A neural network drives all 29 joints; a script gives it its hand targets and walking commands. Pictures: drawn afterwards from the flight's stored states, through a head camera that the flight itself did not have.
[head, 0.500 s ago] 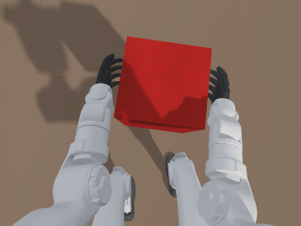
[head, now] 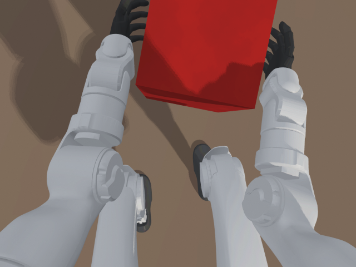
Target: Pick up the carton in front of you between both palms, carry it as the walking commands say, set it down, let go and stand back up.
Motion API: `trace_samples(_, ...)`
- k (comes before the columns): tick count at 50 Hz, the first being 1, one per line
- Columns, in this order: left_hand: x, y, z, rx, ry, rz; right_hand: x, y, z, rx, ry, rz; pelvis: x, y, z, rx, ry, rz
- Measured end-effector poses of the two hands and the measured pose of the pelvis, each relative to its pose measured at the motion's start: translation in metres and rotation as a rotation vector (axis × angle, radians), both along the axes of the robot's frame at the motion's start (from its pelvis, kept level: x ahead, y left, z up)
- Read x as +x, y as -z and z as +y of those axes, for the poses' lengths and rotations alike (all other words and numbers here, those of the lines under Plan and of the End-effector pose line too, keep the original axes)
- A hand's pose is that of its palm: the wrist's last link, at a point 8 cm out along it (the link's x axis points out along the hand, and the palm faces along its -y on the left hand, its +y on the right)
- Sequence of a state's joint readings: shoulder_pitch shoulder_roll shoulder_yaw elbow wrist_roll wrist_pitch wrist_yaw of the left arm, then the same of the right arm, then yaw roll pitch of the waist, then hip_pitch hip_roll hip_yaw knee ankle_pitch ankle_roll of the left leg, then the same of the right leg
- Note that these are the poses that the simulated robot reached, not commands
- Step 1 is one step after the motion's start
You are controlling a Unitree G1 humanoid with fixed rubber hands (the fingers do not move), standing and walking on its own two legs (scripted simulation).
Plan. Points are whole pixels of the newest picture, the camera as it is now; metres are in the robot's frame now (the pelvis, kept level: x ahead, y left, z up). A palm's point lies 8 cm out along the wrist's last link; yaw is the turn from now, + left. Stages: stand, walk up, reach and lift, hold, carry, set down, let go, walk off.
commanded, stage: set down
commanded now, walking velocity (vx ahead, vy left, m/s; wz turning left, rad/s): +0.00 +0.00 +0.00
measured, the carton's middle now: (196, 58) +0.51 -0.13 -0.20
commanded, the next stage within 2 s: none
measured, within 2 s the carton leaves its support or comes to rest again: rests again in 1.22 s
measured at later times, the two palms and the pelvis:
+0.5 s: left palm (148, 46) +0.58 -0.02 -0.25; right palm (268, 69) +0.47 -0.30 -0.23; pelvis +0.00 +0.00 -0.08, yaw -1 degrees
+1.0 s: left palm (144, 52) +0.57 -0.01 -0.28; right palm (263, 71) +0.47 -0.30 -0.25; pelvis -0.01 +0.01 -0.10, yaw -1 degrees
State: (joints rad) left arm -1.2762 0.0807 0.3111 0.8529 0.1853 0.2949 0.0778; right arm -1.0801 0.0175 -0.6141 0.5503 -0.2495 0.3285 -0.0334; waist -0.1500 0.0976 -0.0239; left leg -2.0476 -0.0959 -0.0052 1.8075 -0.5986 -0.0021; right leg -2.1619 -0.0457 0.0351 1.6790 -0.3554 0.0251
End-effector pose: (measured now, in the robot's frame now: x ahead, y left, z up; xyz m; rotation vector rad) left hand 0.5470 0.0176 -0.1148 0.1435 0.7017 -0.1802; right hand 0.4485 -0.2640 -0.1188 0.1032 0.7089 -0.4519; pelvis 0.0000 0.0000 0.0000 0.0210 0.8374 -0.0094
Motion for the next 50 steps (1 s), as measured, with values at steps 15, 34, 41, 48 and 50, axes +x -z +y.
trace_samples(15,0.021,0.096,-0.019,0.032,0.069,0.027,0.013,0.091,-0.018,-0.004,0.009,0.044,-0.008,0.054,-0.001,-0.012,-0.005,-0.017)
trace_samples(34,0.027,0.151,-0.026,0.026,0.112,0.043,0.026,0.123,-0.032,-0.005,-0.041,0.064,0.000,0.087,0.004,-0.030,-0.007,-0.058)
trace_samples(41,0.025,0.156,-0.022,0.022,0.124,0.055,0.024,0.128,-0.030,-0.003,-0.049,0.076,-0.002,0.093,0.008,-0.041,-0.022,-0.069)
trace_samples(48,0.022,0.161,-0.025,-0.006,0.141,0.058,0.021,0.135,-0.035,-0.012,-0.048,0.087,-0.005,0.096,0.009,-0.048,-0.029,-0.083)
trace_samples(50,0.022,0.161,-0.026,-0.013,0.145,0.056,0.021,0.136,-0.036,-0.015,-0.047,0.089,-0.006,0.098,0.009,-0.050,-0.030,-0.088)
